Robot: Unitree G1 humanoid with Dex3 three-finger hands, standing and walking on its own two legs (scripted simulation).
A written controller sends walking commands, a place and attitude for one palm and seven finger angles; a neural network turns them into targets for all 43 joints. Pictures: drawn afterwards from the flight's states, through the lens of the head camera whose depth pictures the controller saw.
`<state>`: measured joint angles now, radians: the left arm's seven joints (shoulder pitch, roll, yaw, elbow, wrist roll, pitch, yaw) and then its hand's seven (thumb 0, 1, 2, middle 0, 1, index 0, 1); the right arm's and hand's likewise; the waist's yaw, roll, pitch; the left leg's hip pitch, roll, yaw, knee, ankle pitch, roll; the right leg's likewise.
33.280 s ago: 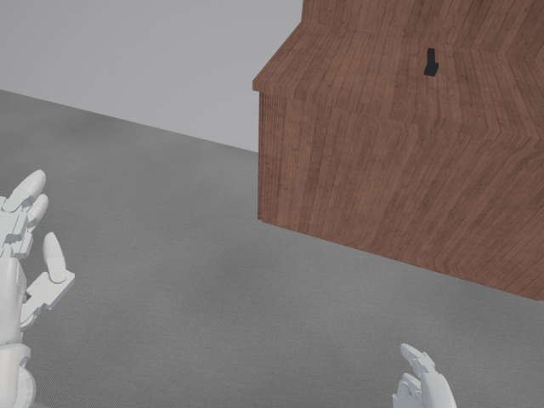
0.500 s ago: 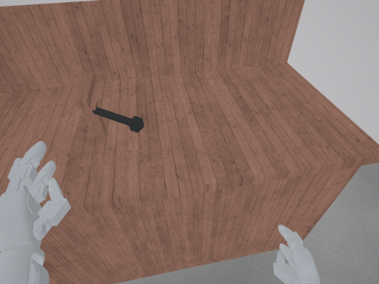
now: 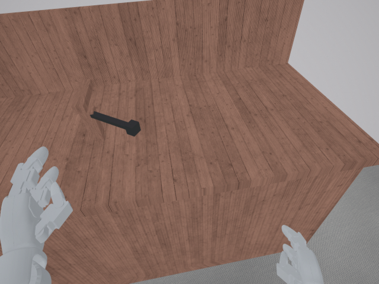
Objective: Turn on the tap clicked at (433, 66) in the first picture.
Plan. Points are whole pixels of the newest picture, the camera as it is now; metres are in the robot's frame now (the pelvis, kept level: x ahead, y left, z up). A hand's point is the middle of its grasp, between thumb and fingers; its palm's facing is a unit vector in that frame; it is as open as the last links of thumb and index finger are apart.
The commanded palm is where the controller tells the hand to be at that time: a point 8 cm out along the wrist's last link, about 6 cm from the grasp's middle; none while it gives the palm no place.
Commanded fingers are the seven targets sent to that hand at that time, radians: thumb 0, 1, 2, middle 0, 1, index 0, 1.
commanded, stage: turn the palm inward beside the body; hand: left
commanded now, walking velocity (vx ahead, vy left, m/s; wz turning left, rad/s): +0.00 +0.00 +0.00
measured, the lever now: (132, 127) +0.44 +0.22 +0.10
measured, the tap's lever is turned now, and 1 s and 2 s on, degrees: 53 53 53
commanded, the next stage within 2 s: reach beside the lever's end, fingers flat in 0.12 s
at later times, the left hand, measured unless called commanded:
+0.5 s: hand (70, 199) +0.20 +0.23 +0.15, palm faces +0.53 -0.84 -0.12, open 7.4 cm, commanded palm +0.15 +0.28 +0.15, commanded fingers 0.00 0.90 0.90 -0.20 -0.30 -0.20 -0.30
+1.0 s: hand (58, 185) +0.23 +0.28 +0.14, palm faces +0.54 -0.83 -0.09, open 7.5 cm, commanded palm +0.19 +0.32 +0.13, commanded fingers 0.00 0.90 0.90 -0.18 -0.25 -0.18 -0.25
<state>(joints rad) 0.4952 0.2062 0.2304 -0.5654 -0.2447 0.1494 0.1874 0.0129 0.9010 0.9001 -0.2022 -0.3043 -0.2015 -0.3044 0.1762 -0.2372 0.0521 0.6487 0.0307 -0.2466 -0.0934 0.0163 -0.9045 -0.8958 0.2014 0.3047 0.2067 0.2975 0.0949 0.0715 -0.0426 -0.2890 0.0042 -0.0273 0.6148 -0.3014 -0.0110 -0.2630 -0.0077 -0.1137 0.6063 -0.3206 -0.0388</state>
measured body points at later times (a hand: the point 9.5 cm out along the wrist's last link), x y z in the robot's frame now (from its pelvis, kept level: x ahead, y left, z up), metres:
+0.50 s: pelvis +0.00 -0.02 +0.00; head -0.01 -0.05 +0.45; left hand +0.16 +0.28 +0.16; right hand +0.21 -0.23 -0.08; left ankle +0.02 +0.13 -0.73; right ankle +0.01 -0.09 -0.73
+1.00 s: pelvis +0.00 +0.00 +0.00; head +0.00 -0.03 +0.45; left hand +0.20 +0.32 +0.15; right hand +0.19 -0.23 -0.08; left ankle +0.02 +0.13 -0.73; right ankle +0.01 -0.09 -0.73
